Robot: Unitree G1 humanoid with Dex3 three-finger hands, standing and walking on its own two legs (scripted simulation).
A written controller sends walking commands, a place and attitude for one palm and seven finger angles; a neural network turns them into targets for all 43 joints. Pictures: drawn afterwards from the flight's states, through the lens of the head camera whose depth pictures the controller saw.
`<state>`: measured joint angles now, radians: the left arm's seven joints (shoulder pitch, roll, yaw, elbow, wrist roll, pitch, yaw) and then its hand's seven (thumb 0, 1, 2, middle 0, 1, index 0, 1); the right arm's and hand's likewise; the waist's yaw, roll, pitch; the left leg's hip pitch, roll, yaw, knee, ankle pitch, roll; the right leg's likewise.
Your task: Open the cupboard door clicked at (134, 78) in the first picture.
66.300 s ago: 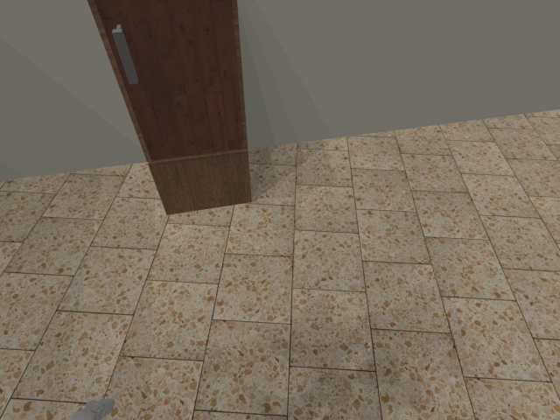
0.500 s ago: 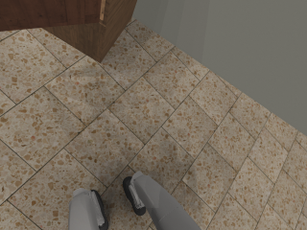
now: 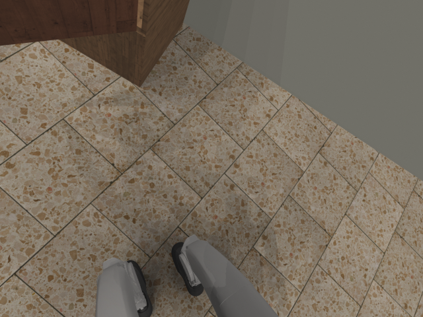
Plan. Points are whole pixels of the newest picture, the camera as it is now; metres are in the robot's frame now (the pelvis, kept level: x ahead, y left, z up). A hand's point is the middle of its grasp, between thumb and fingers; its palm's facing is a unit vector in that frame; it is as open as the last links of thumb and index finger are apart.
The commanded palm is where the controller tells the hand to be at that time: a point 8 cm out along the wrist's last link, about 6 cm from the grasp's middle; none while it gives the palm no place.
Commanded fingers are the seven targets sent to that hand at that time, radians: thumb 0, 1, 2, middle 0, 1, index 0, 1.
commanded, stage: move the hooked fingers beside the handle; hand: left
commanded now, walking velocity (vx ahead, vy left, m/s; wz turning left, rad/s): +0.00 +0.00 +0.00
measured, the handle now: out of the picture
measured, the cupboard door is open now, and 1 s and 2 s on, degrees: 48 48 48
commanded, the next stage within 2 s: none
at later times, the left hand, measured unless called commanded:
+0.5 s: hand out of the picture +0.66 +0.27 +0.12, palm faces +0.10 -1.00 +0.01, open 14.0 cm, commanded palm +0.71 +0.24 +0.11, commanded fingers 0.00 -0.50 0.30 -0.30 -1.20 -0.30 -1.20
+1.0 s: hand out of the picture +0.66 +0.28 +0.12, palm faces +0.10 -0.99 +0.02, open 14.0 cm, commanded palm +0.71 +0.24 +0.11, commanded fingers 0.00 -0.50 0.30 -0.30 -1.20 -0.30 -1.20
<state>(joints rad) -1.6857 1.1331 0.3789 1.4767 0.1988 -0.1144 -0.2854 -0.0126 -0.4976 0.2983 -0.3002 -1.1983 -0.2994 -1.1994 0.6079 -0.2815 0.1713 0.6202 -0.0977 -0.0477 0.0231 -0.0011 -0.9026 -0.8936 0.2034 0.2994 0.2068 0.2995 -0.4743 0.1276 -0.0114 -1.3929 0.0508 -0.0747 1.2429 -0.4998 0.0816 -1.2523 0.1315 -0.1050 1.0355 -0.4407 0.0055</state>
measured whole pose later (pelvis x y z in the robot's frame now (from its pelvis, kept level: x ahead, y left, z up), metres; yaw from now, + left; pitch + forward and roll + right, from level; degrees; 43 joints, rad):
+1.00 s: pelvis +0.01 +0.01 +0.00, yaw +0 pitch +37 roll -13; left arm -1.69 1.14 0.38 1.44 0.19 -0.10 -0.33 -0.01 -0.50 0.30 -0.30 -1.20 -0.30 -1.20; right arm 0.63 -0.26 0.17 0.63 -0.10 -0.04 0.01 0.00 -0.90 -0.89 0.20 0.30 0.21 0.30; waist -0.47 0.12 -0.02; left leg -1.38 0.05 -0.09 1.23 -0.50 0.08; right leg -1.23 0.13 -0.11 1.00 -0.44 0.01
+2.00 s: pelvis +0.01 +0.00 +0.00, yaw +0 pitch +38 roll -13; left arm -1.68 1.11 0.37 1.45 0.17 -0.10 -0.33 -0.01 -0.50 0.30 -0.30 -1.20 -0.30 -1.20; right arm 0.60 -0.28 0.16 0.63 -0.09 -0.06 0.00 0.00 -0.90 -0.89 0.20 0.30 0.21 0.30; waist -0.46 0.12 -0.02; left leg -1.38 0.04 -0.09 1.23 -0.51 0.08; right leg -1.23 0.13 -0.12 1.01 -0.45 0.01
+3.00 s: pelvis +0.00 +0.00 +0.00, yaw +0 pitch +36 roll -13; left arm -1.70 1.14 0.37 1.47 0.18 -0.09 -0.33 -0.01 -0.50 0.30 -0.30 -1.20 -0.30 -1.20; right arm 0.61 -0.27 0.18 0.63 -0.08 -0.04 0.01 0.00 -0.90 -0.89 0.20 0.30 0.21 0.30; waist -0.46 0.13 -0.01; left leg -1.38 0.04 -0.08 1.23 -0.49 0.08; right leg -1.24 0.13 -0.11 1.02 -0.43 0.01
